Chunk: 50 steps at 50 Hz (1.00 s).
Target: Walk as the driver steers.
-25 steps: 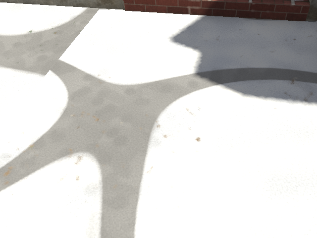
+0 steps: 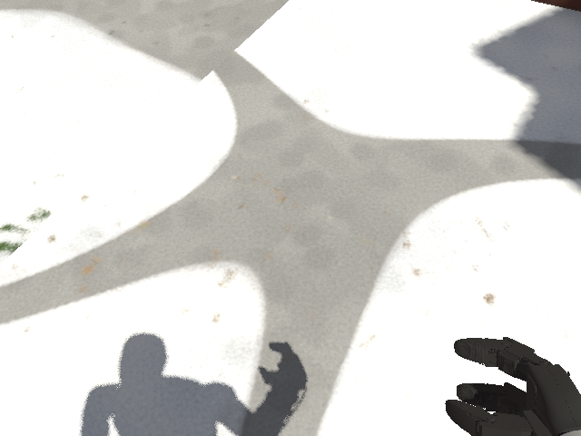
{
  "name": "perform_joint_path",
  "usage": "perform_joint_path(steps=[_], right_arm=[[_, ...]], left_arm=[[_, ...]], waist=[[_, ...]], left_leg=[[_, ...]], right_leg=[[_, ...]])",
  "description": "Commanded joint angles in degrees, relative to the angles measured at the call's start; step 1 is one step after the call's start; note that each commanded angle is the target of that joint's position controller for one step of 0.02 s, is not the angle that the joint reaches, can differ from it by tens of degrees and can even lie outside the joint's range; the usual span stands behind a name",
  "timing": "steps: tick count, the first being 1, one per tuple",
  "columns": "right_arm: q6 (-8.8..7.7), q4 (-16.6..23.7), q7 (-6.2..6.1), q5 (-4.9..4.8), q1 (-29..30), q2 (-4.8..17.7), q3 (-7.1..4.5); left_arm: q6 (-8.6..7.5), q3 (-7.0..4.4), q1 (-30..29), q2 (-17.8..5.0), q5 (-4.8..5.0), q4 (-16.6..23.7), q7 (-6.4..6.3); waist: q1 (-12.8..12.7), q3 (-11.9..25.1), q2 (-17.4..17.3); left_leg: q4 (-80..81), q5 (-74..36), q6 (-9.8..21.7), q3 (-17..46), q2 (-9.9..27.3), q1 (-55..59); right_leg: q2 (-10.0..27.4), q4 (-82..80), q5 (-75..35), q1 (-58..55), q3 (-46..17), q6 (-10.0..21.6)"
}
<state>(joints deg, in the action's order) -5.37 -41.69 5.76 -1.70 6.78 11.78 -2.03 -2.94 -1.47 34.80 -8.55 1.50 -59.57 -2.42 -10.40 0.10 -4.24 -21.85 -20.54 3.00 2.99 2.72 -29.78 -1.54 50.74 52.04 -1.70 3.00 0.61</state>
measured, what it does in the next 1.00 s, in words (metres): goes down, turning right: left foot 0.16 m lower, then right foot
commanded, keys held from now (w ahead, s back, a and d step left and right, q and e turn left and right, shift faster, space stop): w+e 1.00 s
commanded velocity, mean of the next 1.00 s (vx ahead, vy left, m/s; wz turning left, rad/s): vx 0.50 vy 0.00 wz -0.51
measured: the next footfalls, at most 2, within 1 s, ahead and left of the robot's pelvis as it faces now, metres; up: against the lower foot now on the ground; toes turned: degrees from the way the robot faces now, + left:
left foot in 0.04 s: +0.19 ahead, +0.13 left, -0.16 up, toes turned -1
right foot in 0.52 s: +0.47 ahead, -0.16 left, -0.16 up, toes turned -17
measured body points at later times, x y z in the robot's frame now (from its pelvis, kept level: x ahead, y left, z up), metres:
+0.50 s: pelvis +0.31 -0.03 -0.08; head +0.34 -0.04 +0.37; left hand +0.61 +0.13 -0.15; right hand +0.23 -0.29 -0.22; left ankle +0.16 +0.13 -0.79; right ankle +0.43 -0.15 -0.79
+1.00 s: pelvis +0.57 -0.11 -0.06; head +0.58 -0.14 +0.39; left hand +0.74 +0.12 -0.16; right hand +0.67 -0.44 -0.13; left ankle +0.76 -0.07 -0.78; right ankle +0.43 -0.15 -0.79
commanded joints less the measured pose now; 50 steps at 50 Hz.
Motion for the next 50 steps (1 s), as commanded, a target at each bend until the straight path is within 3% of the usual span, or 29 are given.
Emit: perform_joint_path(steps=[1, 2, 3, 4, 5, 6, 7, 8, 9, 10, 11, 13, 16, 21, 24, 25, 26, 27, 28, 29, 30, 31, 33, 36, 37, 42, 46, 48, 50], right_arm=[[-1.38, -3.9, -0.97, -0.04, -13.6, 6.9, -2.58], [-1.04, -8.2, -1.47, 1.71, -28.1, 10.0, -3.74], [-0.80, -10.4, -2.06, 4.28, -34.3, 11.5, -2.95], [0.21, -10.8, -2.63, 3.34, -36.7, 12.8, -3.74], [1.00, -10.5, -3.09, 2.22, -35.4, 12.4, -4.05], [1.23, -11.0, -3.31, 2.28, -32.5, 10.6, -3.85], [0.75, -8.6, -3.48, 2.16, -23.7, 7.5, -2.62], [-0.17, -8.6, -3.71, 2.95, -19.7, 7.1, -2.48], [-0.83, -8.8, -3.84, 3.25, -15.7, 5.6, -1.92], [-0.76, -9.1, -4.05, 3.23, -14.9, 4.5, -1.63], [-0.79, -9.9, -4.71, 3.13, -15.3, 4.3, -1.47], [-1.03, -11.0, -6.35, 2.94, -17.4, 5.0, -1.52], [-0.23, -11.6, -7.79, 2.00, -19.9, 7.6, -2.17], [1.05, -12.7, -7.73, 0.56, -24.4, 10.5, -2.77], [1.98, -11.9, -7.76, 0.64, -24.3, 14.3, -3.79], [2.34, -11.5, -7.91, 0.77, -23.8, 14.8, -3.86], [2.16, -10.7, -8.02, 1.17, -24.0, 13.6, -3.47], [0.66, -8.0, -6.91, 3.33, -29.6, 6.2, -1.23], [-2.55, -6.2, -5.54, 1.61, -25.9, 8.3, -1.03], [-3.77, -4.8, -5.22, -0.80, -19.1, 12.2, -2.54], [-3.91, -3.8, -5.67, -0.34, -16.3, 11.1, -2.21], [-3.26, -4.4, -6.26, 0.93, -16.2, 10.7, -2.49], [-0.93, -4.6, -6.55, 1.57, -18.8, 10.7, -3.26], [0.74, -2.8, -6.74, 2.76, -16.2, 7.9, -3.16], [0.79, -1.6, -6.86, 2.67, -13.3, 7.6, -3.04], [0.00, 2.1, -5.98, 2.03, -3.0, 6.5, -2.41], [-1.22, 4.5, -5.01, 1.34, 1.1, 7.7, -2.39], [-2.05, 5.0, -4.61, 1.11, 0.5, 8.9, -2.76], [-2.79, 4.0, -4.72, 0.97, -4.6, 10.0, -3.44]], left_arm=[[0.21, -2.37, 0.0, -7.9, -0.49, -0.1, 0.86], [-1.06, -1.97, -3.1, -5.9, -0.86, 0.8, 1.92], [-2.18, -1.05, 4.7, -1.0, 0.86, -0.4, 2.39], [-3.89, -1.50, 5.7, -7.1, 2.66, 2.3, 2.70], [-4.06, -2.07, 0.0, -9.2, 3.27, 5.7, 2.35], [-3.43, -2.16, -4.8, -8.5, 3.05, 7.3, 1.45], [-2.34, -2.80, -7.8, -9.3, 2.23, 8.4, 0.14], [-1.46, -2.62, -8.2, -5.9, 1.29, 8.4, -0.34], [-0.51, -2.90, -9.0, -4.5, 0.05, 8.7, -0.45], [-0.11, -3.15, -9.5, -3.2, -0.16, 9.4, -0.23], [-0.16, -3.18, -11.4, -2.8, 0.39, 10.3, -0.23], [-0.46, -3.32, -16.9, -4.1, 0.14, 13.7, 0.59], [-0.45, -2.50, -23.7, -3.5, -0.80, 16.4, 2.41], [0.57, -2.26, -34.6, -5.5, -0.40, 22.1, 5.06], [0.47, -3.30, -33.1, -8.5, -0.82, 23.6, 5.96], [0.50, -4.39, -26.3, -10.5, -0.77, 22.1, 6.03], [0.71, -6.43, -16.0, -14.7, -0.57, 19.4, 5.22], [0.63, -8.13, -12.5, -23.2, 0.06, 18.9, 4.63], [0.24, -7.19, -7.5, -21.7, -0.41, 20.1, 4.37], [-0.47, -6.40, -9.7, -18.9, -1.70, 20.0, 4.14], [-1.12, -5.82, -15.1, -16.9, -1.09, 20.7, 3.94], [-1.37, -5.16, -20.2, -15.0, -0.99, 22.1, 4.08], [-1.53, -4.55, -24.5, -13.0, -1.42, 23.7, 4.15], [-1.81, -4.82, -22.1, -14.0, -0.46, 23.2, 3.10], [-1.69, -4.98, -20.5, -14.4, -0.21, 22.7, 2.51], [-1.13, -5.09, -15.1, -14.6, -0.19, 21.2, 1.63], [-0.77, -5.16, -12.6, -14.6, 0.19, 20.2, 1.61], [-0.39, -5.10, -12.4, -14.4, 0.14, 20.1, 1.34], [0.15, -4.97, -13.9, -14.0, 0.26, 20.7, 1.16]], waist=[[10.5, -0.7, 8.1], [17.5, 6.0, 2.3], [16.3, 16.6, -7.6], [17.5, 27.5, -13.2], [18.3, 30.0, -9.9], [16.7, 24.1, -2.6], [13.1, 15.6, 6.4], [10.4, 12.0, 4.5], [7.2, 4.4, 5.9], [6.4, 2.4, 2.6], [6.4, 1.3, -0.2], [7.4, 0.4, -3.0], [9.1, 0.6, 0.0], [12.0, -3.4, 1.8], [9.6, -1.0, -0.5], [5.4, 2.4, 0.0], [1.0, 7.0, 2.8], [5.2, 12.6, 20.3], [2.6, 24.1, 18.2], [2.0, 16.9, 13.3], [4.6, 9.6, 9.6], [7.9, 5.9, 4.5], [12.1, 5.4, 5.4], [12.4, 4.6, 5.9], [11.5, 3.9, 6.0], [7.7, 1.4, 8.9], [6.1, 0.0, 10.1], [6.5, 0.2, 11.2], [9.4, 1.6, 12.9]], left_leg=[[5.9, -5.3, 2.2, 1.0, 1.8, 20.9], [-0.8, -19.2, 3.7, 1.7, 5.8, 44.1], [-23.5, -45.0, 8.2, 7.6, 17.0, 67.7], [-25.4, -41.0, 12.7, 14.4, 21.4, 72.5], [-16.1, -8.1, 15.4, 19.7, 22.4, 69.7], [-8.4, 10.8, 16.1, 23.1, 22.4, 59.8], [-0.2, 20.4, 14.9, 21.5, 21.0, 41.7], [-0.3, 17.0, 15.7, 24.8, 23.9, 31.2], [1.6, 6.9, 12.7, 16.4, 19.5, 17.7], [2.7, 8.1, 10.3, 10.1, 16.4, 13.3], [4.7, 7.4, 9.4, 7.2, 15.0, 11.8], [6.3, 1.2, 8.6, 3.4, 14.6, 13.9], [6.3, 2.5, 6.9, -2.8, 12.6, 18.8], [5.6, 5.9, 3.5, -8.2, 13.3, 27.2], [-3.8, -13.6, 1.6, -12.1, 13.2, 30.1], [-13.5, -18.4, 0.7, -13.6, 12.0, 28.6], [-28.4, -12.3, -1.2, -14.3, 9.8, 18.6], [-54.4, 37.2, -5.1, -12.9, -0.7, -6.6], [-62.7, 53.6, -4.5, 1.4, -5.8, -16.7], [-61.5, 49.6, -2.6, 3.7, -2.9, -22.5], [-55.4, 44.9, -1.5, 3.2, -0.4, -21.1], [-50.8, 42.1, -1.6, 2.7, 1.6, -15.8], [-44.3, 39.8, -2.0, 2.8, 3.6, -5.8], [-36.3, 33.7, -4.4, 0.9, 2.3, -3.4], [-32.7, 30.5, -5.2, 0.8, 1.8, -4.7], [-15.1, 17.7, -5.4, 1.5, -1.5, -3.9], [-8.3, 18.9, -4.7, 2.0, -3.3, -1.2], [-5.5, 23.1, -3.9, 2.0, -4.1, 1.2], [-1.8, 25.2, -2.3, 0.6, -4.8, 8.8]], right_leg=[[8.1, 16.2, -55.9, 10.7, -14.8, 7.3], [2.7, 32.3, -42.3, 27.5, -12.3, 3.9], [-1.7, 56.5, -0.7, 48.5, -15.0, 1.5], [1.4, 59.8, -4.3, 53.2, -18.0, -0.8], [4.0, 53.1, -9.5, 57.2, -16.5, -1.9], [6.2, 52.4, -14.0, 58.9, -11.7, -1.7], [7.1, 45.3, -26.6, 53.9, -8.6, -1.1], [8.5, 45.3, -32.2, 50.6, -10.2, -0.8], [9.4, 36.1, -35.7, 45.3, -11.0, -1.5], [10.0, 29.3, -36.4, 42.8, -11.4, -1.5], [10.4, 23.9, -36.9, 42.3, -11.1, -1.6], [10.8, 13.9, -42.6, 43.6, -11.3, -1.5], [8.9, 0.8, -52.9, 42.1, -8.1, 0.3], [5.8, -8.7, -51.8, 41.9, -2.9, 3.6], [0.9, -11.0, -41.8, 32.3, 2.7, 6.6], [-1.6, -13.7, -43.2, 22.6, 4.1, 8.1], [-1.7, -15.2, -47.9, 5.7, 0.1, 10.7], [14.0, -18.9, -47.6, -15.6, -29.9, 20.8], [21.7, -31.8, -38.3, -25.3, -53.9, 26.4], [20.0, -32.9, -38.9, -22.0, -47.9, 22.4], [17.4, -32.7, -43.7, -11.1, -39.6, 19.4], [15.0, -32.9, -50.3, -0.9, -33.2, 17.5], [11.7, -34.7, -56.8, 10.6, -26.7, 15.7], [9.3, -36.3, -60.8, 16.4, -21.5, 15.6], [9.0, -36.5, -59.9, 16.3, -21.0, 15.4], [7.0, -36.2, -48.6, 15.0, -21.7, 12.2], [8.0, -33.0, -46.5, 12.0, -26.0, 11.7], [8.5, -30.2, -47.1, 9.5, -29.0, 11.4], [7.4, -25.9, -50.6, 9.1, -30.3, 10.1]])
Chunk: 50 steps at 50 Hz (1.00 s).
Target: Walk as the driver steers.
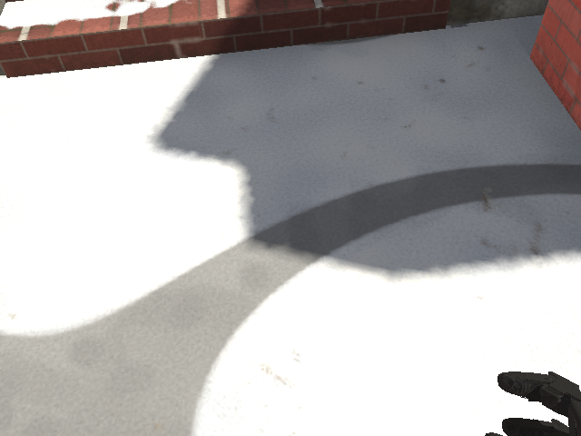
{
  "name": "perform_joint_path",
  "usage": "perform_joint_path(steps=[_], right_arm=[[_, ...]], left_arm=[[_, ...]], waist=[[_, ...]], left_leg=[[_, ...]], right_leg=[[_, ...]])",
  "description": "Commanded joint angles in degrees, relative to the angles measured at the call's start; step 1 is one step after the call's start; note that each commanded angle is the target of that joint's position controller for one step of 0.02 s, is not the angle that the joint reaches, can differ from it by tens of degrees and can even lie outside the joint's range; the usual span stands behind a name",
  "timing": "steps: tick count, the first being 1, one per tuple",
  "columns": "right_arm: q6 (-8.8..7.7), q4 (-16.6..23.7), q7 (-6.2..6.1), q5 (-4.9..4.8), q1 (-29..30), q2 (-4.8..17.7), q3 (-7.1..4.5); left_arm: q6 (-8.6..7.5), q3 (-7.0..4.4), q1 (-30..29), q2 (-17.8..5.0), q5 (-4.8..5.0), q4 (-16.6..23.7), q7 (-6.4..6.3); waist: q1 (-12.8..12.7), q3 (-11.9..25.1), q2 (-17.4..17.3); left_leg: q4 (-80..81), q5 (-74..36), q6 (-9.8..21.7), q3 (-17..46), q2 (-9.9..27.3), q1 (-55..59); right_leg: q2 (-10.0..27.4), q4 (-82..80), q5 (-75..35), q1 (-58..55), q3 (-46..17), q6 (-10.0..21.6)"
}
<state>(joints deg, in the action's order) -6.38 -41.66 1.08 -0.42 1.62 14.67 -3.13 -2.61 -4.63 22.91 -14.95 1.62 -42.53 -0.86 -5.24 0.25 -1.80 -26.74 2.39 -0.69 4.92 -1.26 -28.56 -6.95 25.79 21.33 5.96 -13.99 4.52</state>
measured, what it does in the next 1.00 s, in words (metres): walks ahead: left foot, then right foot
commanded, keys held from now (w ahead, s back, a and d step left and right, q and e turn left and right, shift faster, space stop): w+e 0.12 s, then w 0.60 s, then w+q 0.28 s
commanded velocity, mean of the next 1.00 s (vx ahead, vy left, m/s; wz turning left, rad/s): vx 0.50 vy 0.00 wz -0.14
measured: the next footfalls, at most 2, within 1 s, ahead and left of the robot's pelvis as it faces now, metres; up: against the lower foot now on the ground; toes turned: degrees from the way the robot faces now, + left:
left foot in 0.04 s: +0.17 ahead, +0.13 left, +0.00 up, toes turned -6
right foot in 0.52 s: +0.40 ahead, -0.17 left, +0.00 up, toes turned -12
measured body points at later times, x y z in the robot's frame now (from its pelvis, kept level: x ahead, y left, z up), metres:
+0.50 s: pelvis +0.25 -0.02 +0.00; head +0.29 -0.03 +0.44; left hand +0.55 +0.13 -0.07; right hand +0.16 -0.29 -0.13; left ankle +0.13 +0.13 -0.74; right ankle +0.37 -0.17 -0.72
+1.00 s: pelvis +0.49 -0.06 +0.00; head +0.52 -0.06 +0.45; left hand +0.56 +0.23 -0.12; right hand +0.67 -0.32 -0.09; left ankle +0.67 +0.06 -0.70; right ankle +0.37 -0.16 -0.74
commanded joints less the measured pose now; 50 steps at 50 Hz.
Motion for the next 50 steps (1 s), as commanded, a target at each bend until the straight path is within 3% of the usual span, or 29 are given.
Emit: perform_joint_path(steps=[1, 2, 3, 4, 5, 6, 7, 8, 10, 12, 14, 17, 20, 23, 24, 25, 26, 27, 28, 29, 30, 31, 32, 33, 35, 37, 43, 47, 50], right_arm=[[-2.05, 2.8, -0.39, 0.16, -5.2, 8.8, -3.15], [-2.07, 1.9, -0.88, 1.03, -15.0, 12.0, -4.14], [-1.30, 0.1, -0.87, 1.76, -21.4, 16.0, -5.16], [-0.90, 0.4, -0.53, 0.21, -20.3, 11.3, -4.26], [-0.50, 1.3, -0.65, -0.06, -17.9, 7.5, -3.23], [-0.03, 1.8, -0.61, 0.42, -15.2, 6.2, -2.59], [0.18, 1.3, -0.45, 0.64, -14.0, 5.2, -2.17], [0.07, 0.8, -0.38, 1.17, -13.8, 4.7, -1.78], [-0.32, -0.4, 0.00, 0.94, -14.6, 4.7, -1.78], [-0.63, -1.7, 0.07, 0.56, -15.4, 6.5, -2.19], [-0.41, -2.5, -0.10, 0.16, -16.0, 7.9, -2.45], [0.30, -3.8, -0.30, -0.58, -17.9, 9.3, -2.35], [1.01, -5.3, -0.20, -1.05, -21.6, 10.6, -2.21], [2.00, -6.6, -0.25, -1.45, -23.5, 11.8, -2.30], [2.33, -6.8, -0.42, -1.58, -23.3, 12.4, -2.40], [2.64, -6.8, -0.64, -1.80, -22.5, 12.8, -2.41], [2.72, -6.7, -0.88, -1.60, -22.7, 12.1, -2.03], [2.35, -4.8, -1.13, 0.05, -21.9, 9.5, -0.82], [1.16, -3.3, -0.77, 0.39, -27.6, 3.0, 1.29], [0.33, -4.0, -0.39, -0.70, -24.6, 8.7, -0.08], [0.01, -2.3, -0.14, -1.84, -20.1, 10.3, -0.63], [0.03, -2.0, -0.32, -1.50, -17.6, 9.6, -0.45], [0.31, -1.8, -0.42, -0.59, -16.8, 9.1, -0.62], [0.99, -2.0, -0.37, -0.41, -17.7, 8.6, -0.72], [2.28, -2.5, -0.46, -0.36, -19.2, 6.3, -0.38], [2.97, -1.9, -0.60, -0.07, -17.0, 5.6, -0.24], [3.00, 0.4, 0.52, -0.63, -7.2, 4.6, 0.33], [3.03, 3.4, 1.44, -0.79, -1.9, 4.9, 0.35], [3.15, 5.3, 2.20, -0.49, -0.8, 5.4, 0.16]], left_arm=[[-0.28, -1.30, -3.7, -6.3, -0.01, 4.6, -0.29], [-0.67, -0.17, -5.1, -3.2, -0.76, 6.0, 0.05], [-1.01, 0.80, 2.9, -0.5, 0.67, 7.1, -0.04], [-0.94, 0.00, 4.0, -6.4, 1.07, 5.9, -0.35], [-0.54, -0.87, -1.6, -9.5, 0.60, 6.1, -0.32], [-0.19, -0.97, -4.8, -9.1, -0.10, 6.7, -0.38], [-0.28, -0.93, -6.9, -8.0, -0.83, 7.4, -0.17], [-0.33, -0.83, -7.2, -6.7, -0.62, 7.8, 0.17], [-0.31, -0.31, -6.5, -4.4, -0.09, 7.8, 0.56], [-0.38, 0.17, -8.9, -3.4, -0.56, 8.8, 0.65], [-0.75, 0.76, -12.0, -2.9, -1.06, 9.6, 0.92], [-1.42, 1.63, -17.9, -1.8, -0.89, 10.7, 1.77], [-1.73, 1.81, -23.2, -2.2, -0.28, 12.3, 2.62], [-1.94, 1.39, -25.4, -3.7, -0.16, 13.8, 3.32], [-2.01, 0.96, -23.7, -4.6, -0.35, 13.7, 3.42], [-2.04, 0.14, -18.9, -6.0, -0.77, 12.4, 3.28], [-1.87, -1.21, -10.9, -8.6, -1.18, 9.9, 2.85], [-1.50, -2.53, -0.2, -13.0, -1.88, 8.1, 2.01], [-1.33, -2.97, 1.5, -17.2, -2.14, 7.7, 2.02], [-1.40, -1.78, 2.3, -12.1, -1.49, 7.6, 2.15], [-1.57, -0.95, -1.3, -10.3, -1.25, 7.7, 2.17], [-1.68, -0.44, -4.6, -8.9, -1.21, 7.8, 2.29], [-1.81, -0.13, -7.3, -7.7, -1.45, 7.9, 2.55], [-2.12, 0.20, -9.0, -6.6, -1.83, 8.0, 2.69], [-2.98, 0.04, -10.0, -6.7, -1.59, 7.3, 2.77], [-3.45, -0.34, -9.9, -7.9, -1.72, 6.1, 2.36], [-3.60, -1.00, -6.5, -10.0, -2.04, 2.6, 1.29], [-2.99, -1.55, -4.0, -11.1, -1.34, 0.1, 1.03], [-2.06, -2.02, -4.0, -11.8, -0.68, -1.0, 0.67]], waist=[[7.3, 5.0, 10.4], [11.6, 12.1, 5.5], [8.7, 19.0, -13.6], [8.9, 15.7, -11.8], [10.2, 8.3, -6.0], [9.3, 4.2, -1.9], [8.4, 1.1, -1.1], [7.2, 0.3, -2.2], [6.3, 0.3, -3.8], [6.0, -0.3, -3.3], [6.5, -0.2, -2.4], [8.5, -0.9, -2.6], [10.4, -2.0, -3.0], [9.8, -3.0, -4.1], [8.2, -2.1, -4.6], [5.0, 0.6, -4.4], [1.2, 5.7, -3.3], [-2.9, 13.9, 2.7], [0.7, 20.7, 17.9], [-1.6, 20.7, 13.0], [-0.7, 12.2, 11.1], [0.9, 8.0, 7.1], [2.8, 5.0, 5.7], [4.8, 4.0, 6.3], [6.7, 3.2, 6.8], [7.0, 1.2, 6.4], [3.3, -2.5, 5.0], [1.1, -4.3, 4.8], [1.3, -4.5, 5.5]], left_leg=[[3.3, 1.4, 3.3, -0.4, 1.3, 17.4], [2.0, 3.1, 7.5, 7.8, 10.6, 32.5], [5.6, 10.8, 17.4, 32.5, 23.9, 50.4], [8.1, 21.3, 17.3, 38.8, 26.2, 48.7], [9.0, 21.0, 14.7, 30.6, 23.4, 41.7], [10.1, 15.4, 12.8, 23.3, 20.7, 34.9], [11.6, 10.1, 12.2, 18.8, 18.2, 29.3], [13.0, 6.5, 11.6, 15.0, 16.3, 25.8], [15.0, 1.3, 12.1, 10.3, 14.5, 23.2], [16.2, -5.7, 13.3, 7.0, 14.7, 22.9], [16.7, -10.1, 13.4, 3.8, 14.5, 23.6], [16.8, -10.6, 11.6, -0.8, 12.6, 23.1], [16.1, -8.4, 10.9, -1.4, 13.4, 24.8], [13.7, -11.7, 10.0, -0.5, 16.0, 29.1], [11.2, -17.2, 9.4, -1.0, 16.1, 29.9], [5.7, -25.6, 8.3, -3.0, 14.9, 29.5], [-3.8, -29.7, 6.9, -5.3, 12.5, 26.1], [-21.0, -14.5, 4.5, -7.7, 9.7, 13.6], [-40.0, 26.6, 1.5, -6.5, 0.2, -7.5], [-46.7, 30.6, 1.9, 0.5, 2.3, -13.4], [-47.5, 26.3, 2.1, -0.6, 4.7, -17.0], [-45.0, 21.6, 2.0, -1.7, 6.8, -15.5], [-41.8, 18.9, 1.5, -1.9, 8.0, -13.3], [-40.0, 17.0, 1.2, -1.4, 9.1, -9.6], [-37.1, 14.8, 0.3, -1.8, 9.2, -6.3], [-33.0, 10.3, -0.6, -1.8, 9.4, -8.0], [-16.2, -6.0, -0.1, -1.7, 7.7, -8.6], [-10.5, -4.5, 1.5, -2.3, 6.6, -10.6], [-8.5, 2.9, 3.6, -4.5, 5.6, -10.6]], right_leg=[[10.6, 4.8, -23.3, 4.2, -11.6, 4.5], [7.4, 19.9, -18.7, 11.9, -6.7, 2.0], [-0.3, 36.8, 8.6, 31.6, 1.1, -2.0], [4.7, 45.4, 12.0, 39.5, 1.4, -2.7], [6.9, 48.2, 6.8, 41.4, 2.2, -3.3], [8.7, 47.9, 2.6, 39.8, 4.1, -3.6], [9.9, 45.4, -0.3, 38.5, 4.5, -3.7], [11.1, 43.6, -1.9, 36.0, 4.8, -3.4], [11.5, 40.3, -2.8, 33.9, 6.3, -3.5], [11.7, 35.3, -4.8, 35.0, 7.1, -4.2], [12.4, 28.9, -9.8, 35.3, 8.7, -4.7], [12.2, 17.9, -18.5, 31.6, 11.9, -4.6], [10.8, 10.8, -20.7, 28.7, 13.8, -4.2], [9.4, 6.2, -16.0, 26.9, 14.6, -2.2], [8.4, 4.6, -14.6, 23.5, 15.2, -1.1], [6.8, 1.9, -15.8, 15.7, 16.6, 0.3], [6.2, 1.2, -17.7, 3.5, 16.7, 2.0], [16.7, 4.3, -23.1, -14.2, 5.2, 5.9], [30.0, -2.0, -14.5, -29.1, -21.3, 14.8], [29.4, -5.2, -9.8, -28.1, -25.4, 14.3], [27.3, -6.1, -12.9, -21.3, -16.7, 12.2], [24.4, -7.2, -17.6, -13.8, -10.4, 10.9], [22.6, -9.0, -21.2, -7.2, -6.6, 10.3], [21.1, -11.1, -22.7, -2.4, -4.1, 10.0], [20.4, -14.6, -22.9, 2.7, -1.2, 10.7], [20.3, -17.0, -23.1, 4.6, 2.3, 10.8], [19.6, -19.2, -21.0, 2.3, 12.1, 7.2], [22.1, -17.8, -20.1, -4.5, 14.8, 5.8], [23.7, -13.5, -25.9, -9.6, 16.4, 4.2]])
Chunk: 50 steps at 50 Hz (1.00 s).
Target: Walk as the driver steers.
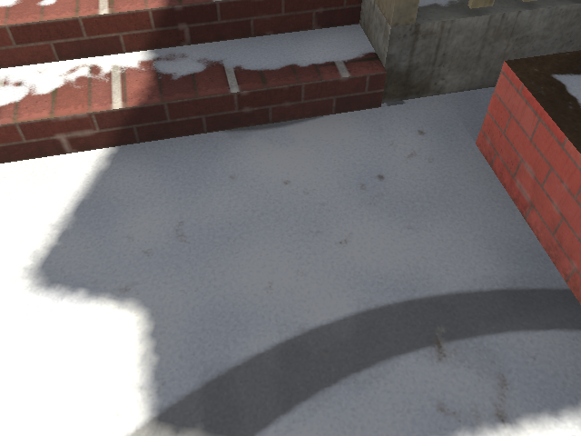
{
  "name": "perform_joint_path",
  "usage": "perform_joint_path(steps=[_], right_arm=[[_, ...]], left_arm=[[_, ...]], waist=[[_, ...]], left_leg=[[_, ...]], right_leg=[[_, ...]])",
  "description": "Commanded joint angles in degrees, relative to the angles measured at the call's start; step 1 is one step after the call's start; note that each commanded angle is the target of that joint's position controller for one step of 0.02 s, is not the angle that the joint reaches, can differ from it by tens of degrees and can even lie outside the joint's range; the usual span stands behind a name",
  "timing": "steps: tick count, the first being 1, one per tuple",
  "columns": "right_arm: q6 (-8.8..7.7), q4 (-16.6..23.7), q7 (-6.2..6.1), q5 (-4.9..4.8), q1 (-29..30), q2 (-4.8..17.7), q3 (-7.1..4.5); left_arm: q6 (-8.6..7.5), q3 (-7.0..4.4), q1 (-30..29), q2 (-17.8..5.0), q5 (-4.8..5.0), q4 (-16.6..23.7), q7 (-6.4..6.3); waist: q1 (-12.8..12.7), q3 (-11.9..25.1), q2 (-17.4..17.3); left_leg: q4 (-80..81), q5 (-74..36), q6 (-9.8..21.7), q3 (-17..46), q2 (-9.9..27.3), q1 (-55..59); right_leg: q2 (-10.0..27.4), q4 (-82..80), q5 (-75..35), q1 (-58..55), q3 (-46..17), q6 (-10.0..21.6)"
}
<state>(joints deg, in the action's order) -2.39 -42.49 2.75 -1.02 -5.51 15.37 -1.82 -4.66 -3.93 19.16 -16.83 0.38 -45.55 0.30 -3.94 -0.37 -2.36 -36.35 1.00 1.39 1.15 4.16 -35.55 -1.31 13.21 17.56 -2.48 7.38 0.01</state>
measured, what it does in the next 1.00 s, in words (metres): walks ahead, turning left: left foot, then right foot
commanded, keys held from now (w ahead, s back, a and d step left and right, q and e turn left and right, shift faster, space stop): w+q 0.54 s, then w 0.20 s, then no key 0.26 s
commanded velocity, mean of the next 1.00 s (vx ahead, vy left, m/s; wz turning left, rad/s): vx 0.45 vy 0.00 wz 0.39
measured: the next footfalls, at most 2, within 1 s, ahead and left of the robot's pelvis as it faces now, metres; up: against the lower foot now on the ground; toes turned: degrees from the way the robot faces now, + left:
left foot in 0.08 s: +0.20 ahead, +0.13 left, +0.00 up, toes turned +4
right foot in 0.58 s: +0.51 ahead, -0.01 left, +0.00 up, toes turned +24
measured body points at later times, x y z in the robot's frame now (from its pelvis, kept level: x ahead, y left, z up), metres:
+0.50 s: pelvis +0.27 +0.06 +0.01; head +0.30 +0.08 +0.45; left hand +0.44 +0.35 -0.07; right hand +0.38 -0.22 -0.10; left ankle +0.17 +0.12 -0.74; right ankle +0.48 -0.05 -0.70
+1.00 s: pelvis +0.50 +0.12 +0.00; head +0.53 +0.14 +0.45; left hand +0.40 +0.39 -0.13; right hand +0.80 +0.00 -0.08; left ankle +0.57 +0.28 -0.73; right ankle +0.48 -0.02 -0.74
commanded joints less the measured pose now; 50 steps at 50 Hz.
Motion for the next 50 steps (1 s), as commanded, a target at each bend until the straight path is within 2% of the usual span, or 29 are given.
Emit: perform_joint_path(steps=[1, 2, 3, 4, 5, 6, 7, 8, 9, 10, 12, 14, 19, 23, 26, 28, 29, 30, 31, 32, 33, 34, 35, 37, 40, 42, 46, 48, 50], right_arm=[[-0.82, 6.5, 0.70, 0.22, 5.3, 5.3, -1.46], [-0.76, 6.2, 0.71, 0.37, 2.1, 6.3, -2.13], [-0.70, 4.4, 0.52, 0.32, -5.5, 8.3, -3.51], [-0.48, 2.1, -0.20, -0.02, -15.3, 12.6, -5.55], [-0.39, 2.3, -0.89, -0.16, -18.5, 20.2, -7.12], [-0.88, 3.5, -0.60, -0.30, -20.0, 16.6, -5.87], [-1.24, 3.3, -0.55, 0.13, -18.4, 13.4, -4.94], [-1.37, 3.8, -0.70, 0.03, -15.4, 11.8, -4.53], [-1.16, 4.6, -0.85, 0.01, -11.9, 10.1, -3.98], [-1.09, 5.5, -1.05, 0.54, -9.7, 8.8, -3.44], [-1.14, 6.4, -1.45, 0.77, -8.3, 8.6, -3.45], [-1.39, 6.0, -2.15, 0.56, -9.2, 9.7, -3.79], [-0.82, 4.3, -3.53, -0.16, -13.4, 10.4, -4.05], [-0.08, 2.9, -3.92, -0.57, -16.7, 10.7, -4.15], [0.54, 2.8, -4.18, -0.50, -16.3, 10.5, -4.29], [0.75, 3.4, -4.07, -0.27, -14.4, 9.1, -3.95], [0.48, 4.1, -3.78, 0.29, -14.0, 6.4, -2.94], [0.04, 5.0, -3.86, 0.23, -19.2, 3.2, -1.86], [-0.46, 4.8, -3.90, -0.82, -23.8, 3.9, -1.48], [-0.59, 4.0, -3.74, -1.17, -20.3, 8.7, -2.53], [-0.48, 4.9, -3.61, -0.72, -14.3, 9.7, -2.81], [-0.61, 6.0, -3.46, -0.01, -10.7, 8.9, -2.77], [-0.69, 6.5, -3.24, 0.48, -9.2, 8.3, -2.93], [-0.65, 6.2, -2.69, 0.17, -10.6, 6.0, -2.49], [-0.64, 7.0, -2.81, 1.24, -7.9, 3.5, -1.49], [-0.97, 6.9, -2.55, 1.37, -6.0, 2.3, -0.84], [-1.00, 7.9, -1.84, 0.90, -0.6, 3.5, -1.18], [-1.07, 8.4, -1.58, 1.16, -0.2, 4.6, -1.72], [-1.15, 6.6, -1.89, 1.93, -4.7, 6.3, -2.66]], left_arm=[[0.35, -2.92, -1.0, -10.5, 0.72, 2.1, -0.71], [0.78, -3.11, -2.0, -11.3, 0.84, 2.3, -1.03], [1.33, -2.96, -2.5, -11.0, 0.77, 2.5, -1.42], [1.37, -2.16, -1.5, -9.3, -0.01, 3.4, -1.96], [0.02, 0.17, 3.2, -2.8, -1.77, 6.8, -1.38], [-2.00, 0.48, 0.7, -4.2, -0.93, 6.5, -0.64], [-3.05, -0.50, -4.4, -7.8, 1.31, 7.7, 0.08], [-3.59, -0.22, -7.1, -7.4, 1.20, 8.5, 0.00], [-3.61, -0.39, -8.3, -7.4, -0.19, 8.5, -0.49], [-3.11, -0.83, -7.8, -7.7, -0.85, 8.6, -0.78], [-1.84, -0.86, -6.5, -6.6, -1.16, 8.6, -0.76], [-1.02, -0.56, -7.4, -5.3, -1.39, 8.8, -0.95], [-1.37, 0.41, -17.8, -3.0, -0.94, 11.1, -0.46], [-2.40, 0.27, -23.5, -3.9, -0.16, 12.5, 0.82], [-3.04, -0.58, -22.2, -5.6, 0.04, 12.4, 1.28], [-3.48, -1.65, -14.6, -7.2, -0.16, 10.4, 0.89], [-3.72, -2.33, -7.5, -9.1, -1.20, 9.4, 0.55], [-3.51, -3.40, 0.3, -13.4, -2.29, 8.4, 0.24], [-2.82, -3.63, 3.6, -12.8, -0.86, 5.8, 0.90], [-2.60, -2.36, 1.1, -8.1, 0.30, 6.6, 0.93], [-2.09, -1.65, -1.5, -5.9, -0.01, 6.9, 0.78], [-1.75, -1.15, -3.8, -5.2, -0.51, 6.7, 0.85], [-1.73, -0.67, -5.2, -4.1, -0.83, 6.5, 0.84], [-1.89, -0.42, -5.8, -3.8, -0.81, 5.8, 0.89], [-2.02, -0.93, -6.4, -6.6, -0.58, 4.4, 0.74], [-1.32, -1.16, -6.5, -7.9, -0.29, 3.5, 0.36], [0.09, -0.96, -2.9, -8.5, 0.52, 0.9, -0.04], [0.55, -0.98, -3.3, -9.0, 0.94, 0.3, -0.18], [0.69, -0.54, -3.6, -7.9, 1.00, -0.1, -0.30]], waist=[[1.0, -2.8, 6.8], [3.0, -0.2, 7.4], [6.9, 4.2, 6.4], [10.8, 9.9, 2.9], [7.6, 15.2, -12.7], [9.8, 22.8, -10.0], [10.8, 15.9, -5.9], [9.4, 10.8, -2.1], [7.3, 6.9, 0.9], [5.2, 5.3, -0.1], [3.4, 4.4, -1.7], [3.2, 3.4, -1.2], [6.9, 1.2, -2.6], [8.8, 0.1, -2.9], [7.4, 0.2, -4.5], [3.2, 3.1, -5.2], [0.1, 9.6, -3.0], [-0.1, 18.2, 7.8], [0.9, 20.1, 21.4], [-0.1, 11.7, 13.6], [-0.5, 5.6, 8.3], [0.5, 1.4, 5.8], [1.8, -0.3, 6.0], [3.6, 0.0, 8.4], [4.2, -0.2, 7.4], [3.6, 1.7, 7.4], [1.4, 3.4, 8.2], [2.4, 3.7, 8.4], [5.0, 5.4, 6.7]], left_leg=[[1.7, 7.1, 2.5, -2.4, -1.1, -0.9], [2.5, 8.6, 3.6, -4.8, -3.4, 4.9], [4.8, 6.9, 5.1, -6.9, -6.4, 15.6], [4.7, 4.3, 7.7, -0.9, -4.4, 31.8], [8.5, 8.9, 18.4, 29.2, 10.7, 52.7], [17.7, 15.2, 21.7, 46.5, 15.1, 58.8], [18.5, 14.4, 18.5, 38.3, 13.5, 54.6], [18.2, 10.6, 16.5, 30.9, 11.1, 46.9], [18.7, 5.3, 15.1, 25.5, 9.0, 39.0], [20.0, 0.4, 14.5, 22.3, 7.4, 32.9], [22.2, -4.2, 15.0, 19.8, 5.6, 27.2], [23.1, -7.4, 15.1, 17.0, 4.5, 24.3], [22.2, -2.7, 11.7, 14.5, 1.4, 23.4], [19.3, 0.9, 10.9, 18.9, 2.7, 26.1], [15.1, 0.7, 9.8, 23.5, 3.9, 29.6], [9.0, -5.0, 7.9, 22.8, 1.9, 29.2], [-1.5, -4.9, 6.1, 19.6, -0.7, 25.3], [-20.0, 9.7, 2.1, 12.4, -7.9, 9.7], [-32.7, 32.7, 0.2, 9.4, -9.6, -3.7], [-37.2, 29.7, -0.1, 11.0, -6.3, -8.5], [-37.6, 25.1, -0.3, 9.0, -4.3, -8.7], [-34.9, 22.1, -0.3, 7.5, -2.9, -7.9], [-31.6, 19.9, -0.3, 7.1, -1.1, -6.3], [-27.1, 18.3, -0.5, 5.1, 0.3, -2.2], [-17.3, 15.5, -2.4, 2.1, 0.2, 0.6], [-9.3, 8.3, -2.7, 0.4, -0.7, 5.6], [1.1, -1.2, -2.1, 0.1, -3.0, 10.7], [5.2, -0.9, -0.6, 0.7, -3.5, 13.4], [11.9, -7.1, 1.5, -0.3, -4.6, 22.7]], right_leg=[[17.8, 2.2, -30.0, -1.9, -3.8, 7.9], [17.0, 7.6, -40.7, -1.7, -2.1, 6.8], [14.7, 17.8, -48.4, 0.5, 0.6, 5.0], [12.1, 32.7, -42.1, 10.6, 2.1, 2.5], [2.1, 55.6, -2.6, 36.9, 1.1, -2.2], [-1.3, 63.7, 15.9, 45.4, -11.4, -1.8], [2.0, 65.2, 12.0, 50.3, -13.4, -0.6], [4.4, 61.5, 7.1, 49.8, -12.5, 0.2], [6.3, 56.8, 3.8, 47.0, -11.9, 0.1], [7.6, 53.5, 1.5, 42.7, -12.1, -0.2], [7.6, 50.1, -0.5, 38.9, -11.6, -1.5], [6.9, 45.6, -3.7, 38.8, -10.7, -2.9], [3.7, 26.2, -19.1, 37.2, -10.9, -4.1], [1.2, 17.5, -21.1, 33.9, -11.5, -3.2], [0.6, 14.0, -15.7, 30.1, -12.4, -1.4], [0.6, 10.3, -15.5, 19.7, -10.5, 1.2], [6.1, 12.3, -16.0, 6.8, -14.5, 4.4], [17.8, 12.5, -12.4, -13.6, -32.3, 11.6], [25.3, 6.4, 0.4, -19.0, -52.4, 17.3], [23.5, 4.1, 8.5, -12.7, -49.5, 15.6], [20.7, 3.6, 6.9, -5.6, -40.7, 13.4], [18.2, 2.0, 1.2, 1.3, -35.1, 12.6], [16.2, 0.7, -3.7, 5.4, -31.0, 12.1], [14.0, -1.4, -9.9, 9.6, -26.1, 12.1], [13.7, -1.1, -35.2, 12.2, -18.5, 13.3], [11.9, 0.0, -42.7, 13.4, -13.2, 11.9], [11.6, 2.8, -40.0, 10.1, -11.6, 9.8], [12.5, 6.0, -37.1, 9.0, -12.7, 8.6], [9.9, 12.5, -34.4, 10.1, -12.1, 6.1]])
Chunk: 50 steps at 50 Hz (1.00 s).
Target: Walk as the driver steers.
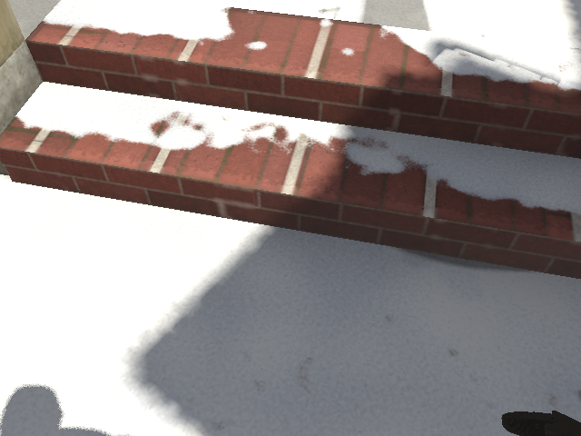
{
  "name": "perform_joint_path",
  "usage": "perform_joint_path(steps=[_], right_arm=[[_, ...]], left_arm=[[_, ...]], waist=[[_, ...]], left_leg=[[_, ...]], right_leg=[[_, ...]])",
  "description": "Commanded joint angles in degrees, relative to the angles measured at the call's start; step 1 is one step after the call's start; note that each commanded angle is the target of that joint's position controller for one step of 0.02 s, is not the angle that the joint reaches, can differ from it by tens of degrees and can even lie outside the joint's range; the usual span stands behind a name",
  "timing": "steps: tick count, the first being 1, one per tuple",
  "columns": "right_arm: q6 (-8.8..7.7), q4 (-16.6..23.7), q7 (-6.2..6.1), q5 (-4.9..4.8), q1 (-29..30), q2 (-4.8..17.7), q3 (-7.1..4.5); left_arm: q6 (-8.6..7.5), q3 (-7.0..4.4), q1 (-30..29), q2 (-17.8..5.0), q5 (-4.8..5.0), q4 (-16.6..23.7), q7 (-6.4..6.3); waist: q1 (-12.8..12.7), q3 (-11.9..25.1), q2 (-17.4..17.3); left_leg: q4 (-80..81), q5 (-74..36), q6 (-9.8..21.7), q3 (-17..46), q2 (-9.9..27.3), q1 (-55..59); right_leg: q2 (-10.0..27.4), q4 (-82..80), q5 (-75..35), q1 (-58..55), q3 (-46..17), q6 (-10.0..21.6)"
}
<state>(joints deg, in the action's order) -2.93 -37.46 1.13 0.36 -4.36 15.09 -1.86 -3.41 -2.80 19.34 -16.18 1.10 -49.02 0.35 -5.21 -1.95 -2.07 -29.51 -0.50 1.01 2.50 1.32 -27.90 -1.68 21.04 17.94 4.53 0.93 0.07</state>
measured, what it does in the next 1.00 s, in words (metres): steps on the spot: left foot, then right foot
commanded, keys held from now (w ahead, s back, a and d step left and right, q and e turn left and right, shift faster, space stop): no key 1.00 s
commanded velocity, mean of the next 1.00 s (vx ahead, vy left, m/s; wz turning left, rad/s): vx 0.04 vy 0.00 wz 0.02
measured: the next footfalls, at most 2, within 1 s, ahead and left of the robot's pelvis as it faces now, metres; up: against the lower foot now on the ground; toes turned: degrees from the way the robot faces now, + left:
left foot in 0.02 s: +0.16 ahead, +0.12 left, +0.00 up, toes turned -1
right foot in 0.32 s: +0.11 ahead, -0.14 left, +0.00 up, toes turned +0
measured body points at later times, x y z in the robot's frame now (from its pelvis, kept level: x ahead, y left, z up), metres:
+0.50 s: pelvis +0.08 +0.00 +0.00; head +0.08 -0.01 +0.45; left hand +0.16 +0.26 -0.13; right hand +0.19 -0.25 -0.13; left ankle +0.12 +0.12 -0.74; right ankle +0.07 -0.14 -0.74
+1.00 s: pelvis +0.10 -0.01 +0.00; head +0.11 -0.01 +0.45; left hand +0.14 +0.24 -0.15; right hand +0.18 -0.27 -0.14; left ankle +0.12 +0.12 -0.74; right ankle +0.07 -0.14 -0.74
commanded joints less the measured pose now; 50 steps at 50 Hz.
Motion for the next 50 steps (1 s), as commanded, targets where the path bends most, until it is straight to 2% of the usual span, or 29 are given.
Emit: perform_joint_path(steps=[1, 2, 3, 4, 5, 6, 7, 9, 11, 13, 14, 15, 16, 17, 18, 19, 20, 21, 24, 32, 41, 50], right_arm=[[-0.63, 1.5, -0.90, 1.07, -8.7, 10.1, -3.47], [0.02, 2.3, -1.50, 2.63, -10.5, 11.8, -3.29], [0.79, 1.4, -1.22, 1.85, -12.1, 7.2, -2.08], [1.18, 0.8, -0.64, 0.62, -10.6, 5.3, -1.40], [1.33, 0.7, -0.36, 0.23, -7.7, 5.3, -1.32], [1.39, 0.8, -0.23, 0.30, -4.7, 5.7, -1.30], [1.50, 1.0, -0.28, 0.56, -1.7, 6.4, -1.45], [1.74, 0.7, -0.53, 1.37, 1.4, 6.5, -1.71], [1.79, -0.2, -0.87, 1.34, 1.4, 5.5, -1.51], [2.01, -1.2, -1.17, 0.89, 1.5, 4.9, -1.30], [2.14, -1.8, -1.21, 0.60, 1.3, 4.4, -1.09], [2.12, -2.9, -1.16, 0.53, -0.5, 3.3, -0.69], [2.08, -3.9, -1.12, 0.80, -2.1, 2.9, -0.52], [2.01, -4.1, -1.00, 0.96, -4.0, 3.6, -0.91], [2.10, -4.3, -1.31, 1.02, -2.7, 3.9, -0.99], [2.14, -4.4, -1.60, 0.79, -2.0, 4.3, -1.19], [2.26, -4.9, -1.90, 0.60, -2.3, 3.7, -1.22], [2.46, -5.5, -2.07, 0.61, -3.0, 3.8, -1.28], [2.40, -7.2, -2.12, 0.59, -4.2, 3.5, -1.41], [2.81, -11.6, -2.52, -0.03, -5.1, 3.6, -1.71], [3.55, -16.2, -3.30, -0.26, -4.9, 4.1, -1.80], [3.76, -20.0, -3.54, -0.33, -4.4, 3.8, -1.61]], left_arm=[[-1.00, -0.93, -2.1, -6.6, -0.86, 3.4, -0.33], [-1.51, 0.70, 4.2, -2.5, -2.28, 3.2, -0.12], [-0.74, 1.07, 5.9, -2.9, -1.70, 2.1, -0.05], [0.43, 0.13, 3.6, -6.4, -0.72, 2.2, -0.04], [1.60, -0.24, 0.5, -6.9, -0.42, 2.5, -0.47], [2.79, -0.44, -1.3, -6.7, -0.75, 2.6, -1.11], [3.82, -0.63, -1.7, -6.6, -1.12, 2.6, -1.68], [4.65, -0.36, 0.1, -4.8, -1.35, 1.4, -2.29], [4.57, -0.10, -0.3, -3.6, -1.54, 0.8, -2.39], [4.37, -0.03, -1.2, -3.1, -1.69, 0.4, -2.22], [4.27, 0.06, -1.5, -2.8, -2.04, 0.2, -2.05], [4.22, 0.10, -2.4, -3.2, -2.78, 0.6, -1.93], [4.14, -0.03, -3.5, -5.0, -3.11, 1.5, -2.00], [4.22, -0.95, -5.0, -8.9, -2.31, 1.5, -2.31], [4.00, -1.00, -5.8, -7.6, -1.93, 0.8, -2.16], [3.50, -0.40, -6.6, -5.4, -2.25, 0.7, -2.08], [3.00, -0.09, -7.4, -4.5, -2.48, 0.4, -2.06], [2.47, 0.11, -7.7, -3.9, -2.30, 0.3, -1.97], [1.65, 0.16, -6.1, -4.2, -1.71, -1.1, -1.95], [2.12, 0.47, -5.3, -3.8, -1.41, -3.9, -2.17], [2.44, 0.70, -5.3, -2.9, -1.36, -6.9, -2.16], [2.56, 0.94, -4.3, -2.3, -1.43, -9.4, -2.41]], waist=[[6.8, 10.2, 2.4], [5.0, 17.2, -7.4], [6.3, 22.5, -11.6], [6.4, 19.0, -8.1], [5.9, 14.1, -5.2], [5.3, 10.6, -3.7], [4.0, 8.6, -4.3], [2.3, 7.4, -6.3], [2.7, 8.0, -6.4], [2.6, 7.8, -5.6], [2.3, 7.3, -5.1], [2.5, 6.1, -3.8], [3.4, 3.9, -1.9], [6.1, 1.1, 3.8], [5.3, 0.0, 6.6], [5.3, -0.5, 7.2], [5.7, 0.0, 7.9], [5.6, 0.1, 8.0], [5.2, 2.1, 5.5], [4.7, 3.0, 2.2], [4.9, 1.9, 2.1], [5.0, 0.8, 2.3]], left_leg=[[4.2, -25.3, 4.3, 3.1, 4.0, 23.5], [-0.4, -44.7, 12.7, 15.3, 16.7, 38.5], [1.8, -42.2, 18.1, 22.1, 21.3, 38.5], [4.3, -28.5, 16.6, 21.2, 18.6, 33.8], [6.5, -18.0, 14.2, 19.0, 16.2, 29.1], [8.8, -10.8, 12.8, 17.1, 14.8, 23.6], [11.0, -5.5, 11.7, 15.1, 13.3, 17.7], [13.1, -0.8, 10.8, 10.5, 10.2, 9.7], [13.2, 3.3, 10.6, 8.3, 8.9, 8.6], [12.7, 11.2, 9.7, 7.7, 8.2, 7.6], [12.4, 17.1, 8.5, 7.4, 7.3, 6.5], [12.4, 23.3, 5.9, 7.2, 5.9, 5.2], [11.3, 28.2, 3.3, 6.5, 4.2, 4.0], [10.5, 27.6, 1.4, 4.0, 1.3, 4.5], [8.0, 23.6, 0.1, 1.4, -0.5, 9.5], [6.0, 20.2, 0.1, 1.0, -0.5, 12.5], [5.0, 17.6, 0.5, 0.9, -0.2, 14.2], [4.6, 15.4, 0.9, 0.9, -0.2, 14.4], [3.6, 8.9, 1.2, 0.7, -0.1, 15.6], [2.5, 0.9, 0.8, 0.3, 0.2, 17.9], [2.9, 0.4, 0.5, 0.2, 0.4, 19.1], [4.0, 2.9, 0.3, -0.1, 0.2, 18.9]], right_leg=[[7.1, 11.8, -27.4, 6.8, -3.5, 3.2], [2.7, 24.9, -2.6, 18.6, -1.3, -0.8], [2.5, 33.3, 20.9, 20.5, -4.4, -2.8], [4.0, 36.3, 22.7, 22.5, -5.8, -3.6], [5.0, 37.1, 20.8, 24.6, -5.2, -4.0], [5.7, 35.6, 17.8, 24.5, -4.9, -4.5], [6.4, 33.3, 14.6, 21.3, -5.0, -5.0], [5.5, 28.1, 9.3, 13.9, -3.2, -5.4], [5.1, 22.3, 4.1, 10.0, -2.3, -4.9], [4.5, 14.9, -3.0, 6.2, -1.5, -3.8], [4.1, 10.6, -6.7, 3.6, -1.0, -3.0], [4.7, 7.1, -9.4, 2.1, -1.9, -2.0], [7.5, 4.3, -9.7, 2.4, -5.0, -0.6], [8.5, 4.7, -2.8, 7.1, -5.1, 1.2], [7.3, 2.5, 6.8, 14.0, -5.3, 2.0], [6.9, 0.8, 8.1, 16.6, -5.4, 1.3], [6.8, 0.4, 6.2, 16.9, -5.2, 0.4], [6.5, 0.7, 3.3, 16.0, -4.9, -0.1], [6.1, 2.7, -3.0, 12.8, -4.3, -0.4], [5.0, 3.9, -9.9, 10.1, -3.1, 0.0], [4.1, 2.8, -10.8, 9.3, -2.2, 0.0], [3.6, 1.6, -8.4, 9.4, -1.6, -0.1]])
Velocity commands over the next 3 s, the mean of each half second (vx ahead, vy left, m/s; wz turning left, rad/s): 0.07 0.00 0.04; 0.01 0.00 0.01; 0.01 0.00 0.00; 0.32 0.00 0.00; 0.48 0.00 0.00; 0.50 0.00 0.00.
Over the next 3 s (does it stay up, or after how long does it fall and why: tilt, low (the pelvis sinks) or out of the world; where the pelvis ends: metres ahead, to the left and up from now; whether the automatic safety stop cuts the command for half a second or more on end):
stays up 0.81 0.02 0.01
